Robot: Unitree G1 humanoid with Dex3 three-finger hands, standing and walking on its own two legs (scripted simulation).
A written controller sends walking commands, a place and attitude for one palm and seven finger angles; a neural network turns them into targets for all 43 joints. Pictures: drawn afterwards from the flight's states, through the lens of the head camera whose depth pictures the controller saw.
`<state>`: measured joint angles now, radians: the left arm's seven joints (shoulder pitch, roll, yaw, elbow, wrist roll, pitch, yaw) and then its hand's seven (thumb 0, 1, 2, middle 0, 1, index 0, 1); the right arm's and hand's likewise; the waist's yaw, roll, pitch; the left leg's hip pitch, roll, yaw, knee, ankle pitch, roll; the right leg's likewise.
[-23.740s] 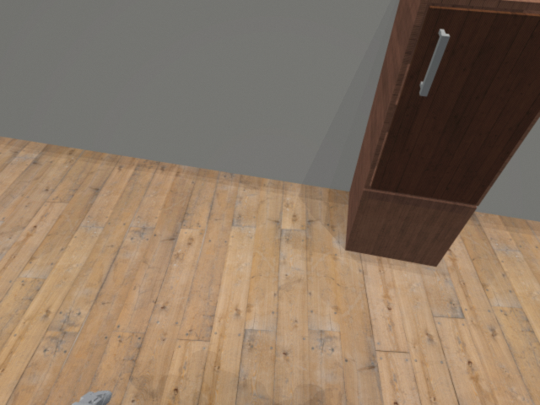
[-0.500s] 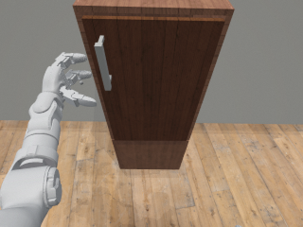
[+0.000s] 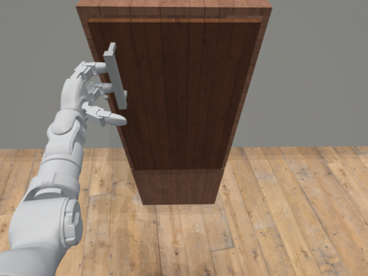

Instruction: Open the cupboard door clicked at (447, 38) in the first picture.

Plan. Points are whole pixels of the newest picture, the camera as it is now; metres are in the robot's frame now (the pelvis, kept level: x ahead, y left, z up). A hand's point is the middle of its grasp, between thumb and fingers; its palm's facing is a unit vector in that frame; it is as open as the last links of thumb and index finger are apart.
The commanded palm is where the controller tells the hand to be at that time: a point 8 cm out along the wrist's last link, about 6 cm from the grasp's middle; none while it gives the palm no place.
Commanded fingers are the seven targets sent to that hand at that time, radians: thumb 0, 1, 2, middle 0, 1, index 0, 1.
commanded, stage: slide the fingers in behind the handle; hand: left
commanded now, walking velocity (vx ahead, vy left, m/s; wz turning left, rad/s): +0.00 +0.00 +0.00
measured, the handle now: (118, 78) +0.53 +0.15 +0.15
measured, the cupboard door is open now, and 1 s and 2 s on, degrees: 0 0 6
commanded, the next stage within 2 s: close the thumb around the handle in 0.84 s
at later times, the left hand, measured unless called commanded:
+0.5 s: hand (108, 97) +0.46 +0.16 +0.15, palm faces +0.03 -1.00 -0.01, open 14.2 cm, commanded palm +0.44 +0.18 +0.15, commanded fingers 0.00 -0.50 0.30 -0.30 -1.20 -0.30 -1.20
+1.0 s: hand (122, 93) +0.48 +0.13 +0.15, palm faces +0.00 -1.00 +0.00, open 14.0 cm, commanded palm +0.45 +0.18 +0.15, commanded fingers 0.00 -0.28 0.40 -0.32 -1.22 -0.32 -1.22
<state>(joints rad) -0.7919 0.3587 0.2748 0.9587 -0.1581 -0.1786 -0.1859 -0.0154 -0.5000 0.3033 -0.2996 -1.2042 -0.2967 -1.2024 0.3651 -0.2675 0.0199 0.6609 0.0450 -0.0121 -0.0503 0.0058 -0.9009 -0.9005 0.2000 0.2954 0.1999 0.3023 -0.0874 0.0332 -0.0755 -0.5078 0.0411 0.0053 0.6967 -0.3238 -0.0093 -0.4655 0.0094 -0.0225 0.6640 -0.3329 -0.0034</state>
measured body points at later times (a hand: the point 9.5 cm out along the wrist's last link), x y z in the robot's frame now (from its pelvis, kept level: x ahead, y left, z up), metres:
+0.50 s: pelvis +0.01 +0.00 +0.00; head +0.04 +0.00 +0.45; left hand +0.45 +0.21 +0.15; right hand +0.09 -0.25 -0.12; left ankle +0.01 +0.13 -0.72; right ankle +0.00 -0.12 -0.72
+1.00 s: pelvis +0.01 +0.00 +0.00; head +0.05 +0.00 +0.45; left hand +0.47 +0.18 +0.15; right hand +0.08 -0.25 -0.12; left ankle +0.01 +0.13 -0.72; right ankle +0.00 -0.12 -0.72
